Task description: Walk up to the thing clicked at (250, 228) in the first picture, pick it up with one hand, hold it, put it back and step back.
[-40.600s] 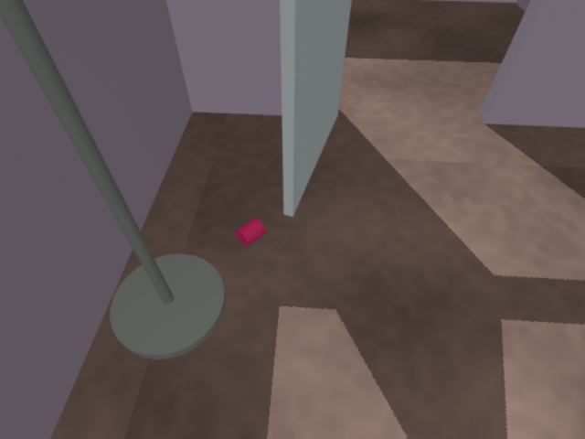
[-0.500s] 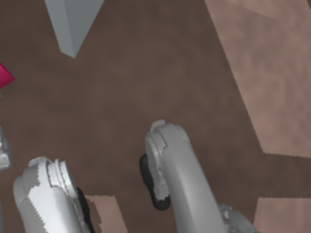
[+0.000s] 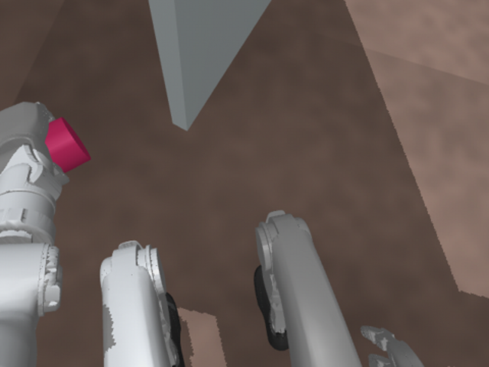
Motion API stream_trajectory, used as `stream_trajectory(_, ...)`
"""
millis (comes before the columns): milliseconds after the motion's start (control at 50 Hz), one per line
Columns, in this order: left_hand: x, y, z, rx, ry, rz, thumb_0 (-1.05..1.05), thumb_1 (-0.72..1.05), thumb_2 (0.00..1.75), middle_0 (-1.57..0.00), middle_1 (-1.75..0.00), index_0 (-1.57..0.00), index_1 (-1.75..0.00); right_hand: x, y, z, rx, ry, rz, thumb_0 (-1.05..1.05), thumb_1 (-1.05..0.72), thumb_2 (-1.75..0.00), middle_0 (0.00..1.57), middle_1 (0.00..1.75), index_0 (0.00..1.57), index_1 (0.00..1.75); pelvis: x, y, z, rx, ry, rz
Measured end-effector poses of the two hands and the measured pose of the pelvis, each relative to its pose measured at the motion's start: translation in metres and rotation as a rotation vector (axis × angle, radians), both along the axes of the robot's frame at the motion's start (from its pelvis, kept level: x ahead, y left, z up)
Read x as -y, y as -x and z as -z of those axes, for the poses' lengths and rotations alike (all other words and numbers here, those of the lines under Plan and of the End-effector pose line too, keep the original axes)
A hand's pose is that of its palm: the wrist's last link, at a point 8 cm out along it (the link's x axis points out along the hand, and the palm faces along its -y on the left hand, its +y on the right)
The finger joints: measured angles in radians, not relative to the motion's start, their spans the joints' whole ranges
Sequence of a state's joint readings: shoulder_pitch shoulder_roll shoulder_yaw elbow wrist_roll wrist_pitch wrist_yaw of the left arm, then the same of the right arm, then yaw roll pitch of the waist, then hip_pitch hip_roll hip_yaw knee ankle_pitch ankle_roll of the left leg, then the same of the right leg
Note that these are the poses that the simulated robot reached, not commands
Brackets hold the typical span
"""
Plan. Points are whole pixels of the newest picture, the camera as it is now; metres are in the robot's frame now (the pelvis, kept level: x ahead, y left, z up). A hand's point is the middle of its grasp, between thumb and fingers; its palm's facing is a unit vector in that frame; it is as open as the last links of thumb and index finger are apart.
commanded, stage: lift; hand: left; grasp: from above
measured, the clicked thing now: (48, 152) +0.50 +0.26 -0.13
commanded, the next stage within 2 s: hold in 1.14 s
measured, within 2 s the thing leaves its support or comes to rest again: neither
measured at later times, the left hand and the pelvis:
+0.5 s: hand out of the picture +0.40 +0.25 +0.10, palm faces -0.42 -0.21 -0.88, open 10.8 cm; pelvis +0.02 +0.00 +0.19, yaw +3 degrees
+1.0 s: hand out of the picture +0.39 +0.24 +0.23, palm faces -0.43 -0.22 -0.88, open 10.8 cm; pelvis +0.07 +0.00 +0.32, yaw +3 degrees
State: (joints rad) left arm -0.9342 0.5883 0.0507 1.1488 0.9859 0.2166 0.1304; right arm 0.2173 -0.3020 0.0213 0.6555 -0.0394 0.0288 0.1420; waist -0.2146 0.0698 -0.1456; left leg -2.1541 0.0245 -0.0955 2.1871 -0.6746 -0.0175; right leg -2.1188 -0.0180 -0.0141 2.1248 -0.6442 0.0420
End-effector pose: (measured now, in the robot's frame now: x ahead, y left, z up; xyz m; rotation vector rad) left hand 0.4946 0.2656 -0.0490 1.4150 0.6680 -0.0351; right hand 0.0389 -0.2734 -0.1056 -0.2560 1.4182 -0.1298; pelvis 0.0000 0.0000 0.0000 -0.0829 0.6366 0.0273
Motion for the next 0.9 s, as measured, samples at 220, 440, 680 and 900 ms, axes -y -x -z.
stream_trajectory(220,0.001,0.045,-0.081,-0.005,0.017,0.011,-0.02,-0.03,0.32,-0.71,-0.39,-0.72,-0.35,-0.001,-0.044,-0.063,0.142,0.035,0.009,0.01,-0.90,-0.89,0.20,0.30,0.20,0.30,0.000,-0.001,-0.072,0.044,-0.017,-0.016)
stream_trajectory(440,0.014,0.078,-0.176,-0.021,0.016,-0.014,-0.02,-0.03,0.28,-0.75,-0.33,-0.75,-0.30,-0.007,-0.074,-0.152,0.257,0.036,0.029,0.01,-0.89,-0.89,0.20,0.30,0.21,0.30,0.004,-0.014,-0.162,0.140,-0.040,-0.023)
stream_trajectory(680,0.019,0.102,-0.263,-0.051,0.030,-0.036,-0.02,-0.03,0.30,-0.74,-0.35,-0.74,-0.32,-0.011,-0.083,-0.240,0.311,0.043,0.066,0.01,-0.89,-0.89,0.20,0.30,0.21,0.30,0.004,-0.038,-0.250,0.274,-0.055,-0.022)
stream_trajectory(900,0.021,0.103,-0.314,-0.044,0.028,-0.023,-0.02,-0.03,0.29,-0.74,-0.36,-0.74,-0.33,-0.015,-0.095,-0.293,0.321,0.047,0.059,0.01,-0.90,-0.89,0.20,0.30,0.21,0.30,0.000,-0.060,-0.303,0.367,-0.065,-0.025)
